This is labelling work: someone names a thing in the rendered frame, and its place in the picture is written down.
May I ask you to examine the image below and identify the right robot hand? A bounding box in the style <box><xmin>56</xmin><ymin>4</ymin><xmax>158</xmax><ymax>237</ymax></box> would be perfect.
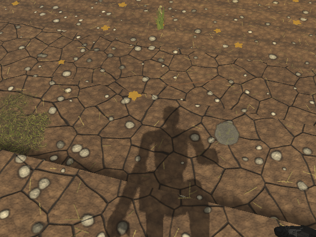
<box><xmin>274</xmin><ymin>225</ymin><xmax>316</xmax><ymax>237</ymax></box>

